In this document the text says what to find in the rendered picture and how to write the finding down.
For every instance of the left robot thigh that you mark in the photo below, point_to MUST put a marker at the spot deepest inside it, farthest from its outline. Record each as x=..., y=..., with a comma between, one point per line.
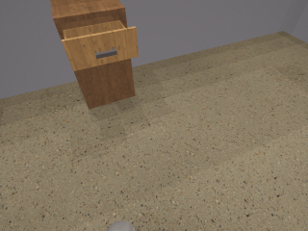
x=121, y=225

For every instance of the drawer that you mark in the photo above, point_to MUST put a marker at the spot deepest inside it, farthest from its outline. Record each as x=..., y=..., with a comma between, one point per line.
x=81, y=43

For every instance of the handle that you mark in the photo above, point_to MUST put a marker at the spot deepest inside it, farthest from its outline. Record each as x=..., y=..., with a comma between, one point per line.
x=105, y=54

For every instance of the cabinet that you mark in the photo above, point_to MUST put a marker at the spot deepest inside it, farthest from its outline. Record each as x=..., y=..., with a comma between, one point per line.
x=101, y=84

